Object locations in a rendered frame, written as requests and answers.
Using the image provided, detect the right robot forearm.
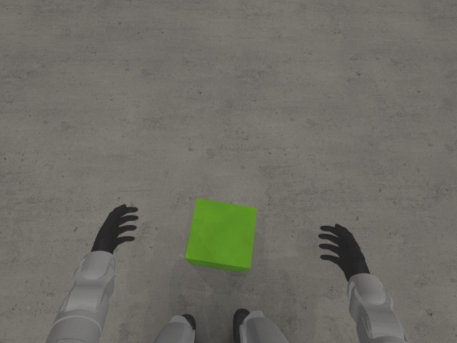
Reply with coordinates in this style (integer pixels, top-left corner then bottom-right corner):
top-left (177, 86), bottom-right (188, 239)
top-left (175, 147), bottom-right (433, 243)
top-left (347, 273), bottom-right (410, 343)

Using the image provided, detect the robot left hand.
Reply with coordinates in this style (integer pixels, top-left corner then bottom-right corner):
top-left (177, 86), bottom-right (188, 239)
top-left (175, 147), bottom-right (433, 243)
top-left (91, 204), bottom-right (139, 254)

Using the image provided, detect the left robot forearm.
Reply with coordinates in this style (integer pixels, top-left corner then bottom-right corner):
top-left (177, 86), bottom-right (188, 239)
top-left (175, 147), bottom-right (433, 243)
top-left (45, 251), bottom-right (116, 343)

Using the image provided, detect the left robot thigh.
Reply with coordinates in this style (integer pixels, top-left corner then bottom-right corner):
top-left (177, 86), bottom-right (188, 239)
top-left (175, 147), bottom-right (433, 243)
top-left (154, 322), bottom-right (195, 343)

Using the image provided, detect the carton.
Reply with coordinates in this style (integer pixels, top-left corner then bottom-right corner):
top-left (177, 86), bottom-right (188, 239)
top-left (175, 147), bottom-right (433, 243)
top-left (185, 199), bottom-right (257, 272)

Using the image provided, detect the robot right hand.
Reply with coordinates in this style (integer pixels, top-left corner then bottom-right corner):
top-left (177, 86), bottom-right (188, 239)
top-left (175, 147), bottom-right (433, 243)
top-left (318, 224), bottom-right (370, 282)

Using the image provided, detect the robot right foot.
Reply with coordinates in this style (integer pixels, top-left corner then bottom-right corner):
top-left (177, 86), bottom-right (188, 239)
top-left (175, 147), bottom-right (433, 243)
top-left (233, 309), bottom-right (250, 343)

